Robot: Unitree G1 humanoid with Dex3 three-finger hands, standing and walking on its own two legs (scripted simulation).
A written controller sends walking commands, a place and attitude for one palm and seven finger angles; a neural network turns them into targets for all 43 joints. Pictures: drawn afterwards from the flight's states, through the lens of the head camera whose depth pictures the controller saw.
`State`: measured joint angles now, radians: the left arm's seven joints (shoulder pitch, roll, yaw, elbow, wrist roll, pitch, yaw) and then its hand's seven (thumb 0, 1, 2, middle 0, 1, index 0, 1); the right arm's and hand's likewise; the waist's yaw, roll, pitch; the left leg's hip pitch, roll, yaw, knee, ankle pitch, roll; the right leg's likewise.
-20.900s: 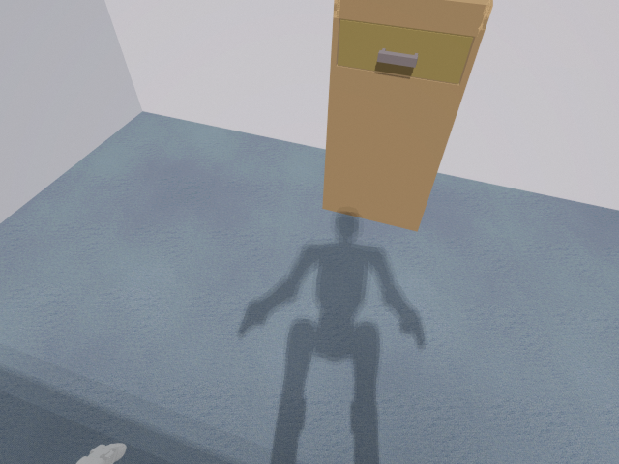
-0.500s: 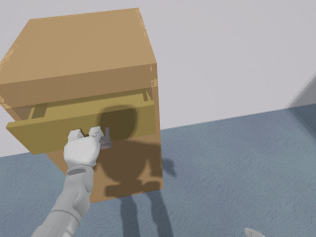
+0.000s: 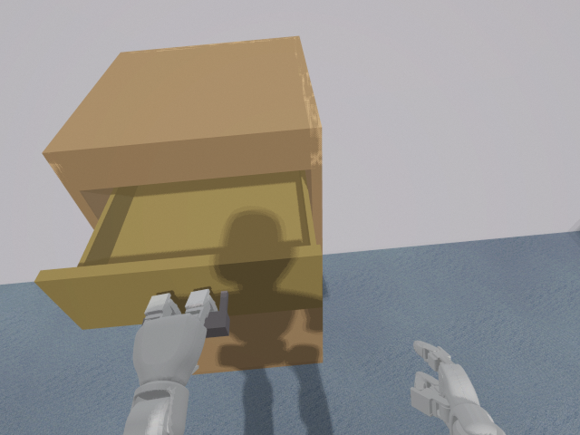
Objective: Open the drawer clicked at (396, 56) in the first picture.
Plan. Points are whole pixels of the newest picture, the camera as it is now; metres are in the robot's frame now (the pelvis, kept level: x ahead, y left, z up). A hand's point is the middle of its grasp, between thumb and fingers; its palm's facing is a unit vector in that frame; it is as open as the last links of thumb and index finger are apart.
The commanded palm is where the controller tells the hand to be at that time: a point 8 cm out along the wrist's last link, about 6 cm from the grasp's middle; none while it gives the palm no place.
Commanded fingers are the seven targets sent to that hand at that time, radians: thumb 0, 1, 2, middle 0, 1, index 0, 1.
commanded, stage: pull the drawer open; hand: left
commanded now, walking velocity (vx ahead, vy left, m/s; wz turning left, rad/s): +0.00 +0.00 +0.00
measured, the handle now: (188, 313) +0.28 +0.19 +0.02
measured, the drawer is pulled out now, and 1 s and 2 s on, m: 0.19 0.30 0.29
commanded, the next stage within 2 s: open the thumb to release the handle in 0.74 s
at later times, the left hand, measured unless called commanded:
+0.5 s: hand (178, 433) +0.13 +0.16 +0.00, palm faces +0.02 -0.19 -0.98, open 6.4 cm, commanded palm +0.07 +0.17 +0.05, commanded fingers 0.00 0.90 0.90 -0.40 -1.35 -0.40 -1.35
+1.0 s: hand (172, 433) +0.13 +0.17 +0.00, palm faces +0.06 -0.15 -0.99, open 6.4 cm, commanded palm +0.09 +0.17 +0.05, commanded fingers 0.00 0.27 0.63 -0.35 -1.28 -0.35 -1.28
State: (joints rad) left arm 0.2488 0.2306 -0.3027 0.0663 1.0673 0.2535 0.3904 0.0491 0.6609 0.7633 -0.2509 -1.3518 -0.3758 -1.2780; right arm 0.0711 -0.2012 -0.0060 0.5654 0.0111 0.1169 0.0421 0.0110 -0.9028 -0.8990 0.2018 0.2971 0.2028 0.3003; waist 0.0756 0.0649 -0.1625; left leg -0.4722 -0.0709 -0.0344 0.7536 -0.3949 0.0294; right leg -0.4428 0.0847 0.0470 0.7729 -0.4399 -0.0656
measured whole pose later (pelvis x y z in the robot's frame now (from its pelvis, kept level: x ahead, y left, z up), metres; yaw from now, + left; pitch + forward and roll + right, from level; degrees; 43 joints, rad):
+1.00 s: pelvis -0.02 -0.02 -0.02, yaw +0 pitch +8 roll +1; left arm 0.62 0.28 -0.22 -0.19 1.08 0.07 0.51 0.02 0.61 0.78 -0.31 -1.35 -0.38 -1.30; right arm 0.10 -0.21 0.00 0.57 -0.03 0.07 0.05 0.01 -0.90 -0.90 0.20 0.30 0.20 0.30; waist 0.10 0.06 -0.15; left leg -0.58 -0.05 -0.04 0.87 -0.43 0.00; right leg -0.56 0.11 0.03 0.90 -0.47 -0.09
